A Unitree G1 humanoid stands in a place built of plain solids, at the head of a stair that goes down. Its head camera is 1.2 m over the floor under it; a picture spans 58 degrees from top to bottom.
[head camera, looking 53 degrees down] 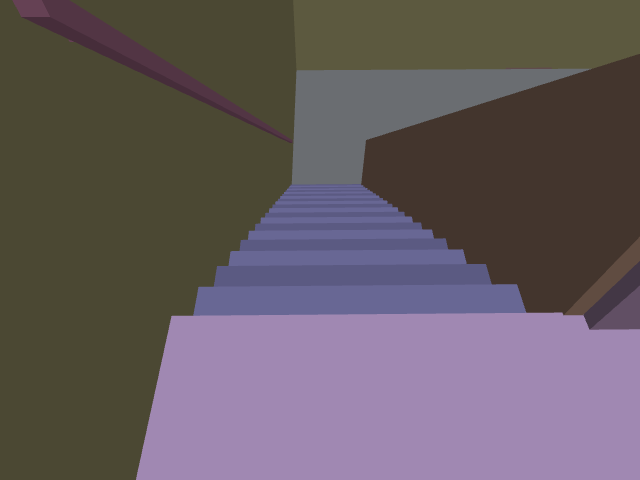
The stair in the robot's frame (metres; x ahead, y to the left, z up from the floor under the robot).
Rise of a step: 0.21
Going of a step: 0.23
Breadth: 1.20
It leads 1 degrees to the left of straight ahead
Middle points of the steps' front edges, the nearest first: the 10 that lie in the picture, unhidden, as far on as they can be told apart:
0.62 -0.15 0.00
0.85 -0.14 -0.21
1.08 -0.14 -0.41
1.31 -0.14 -0.62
1.54 -0.14 -0.82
1.76 -0.14 -1.03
1.99 -0.13 -1.24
2.22 -0.13 -1.44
2.45 -0.13 -1.65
2.68 -0.13 -1.85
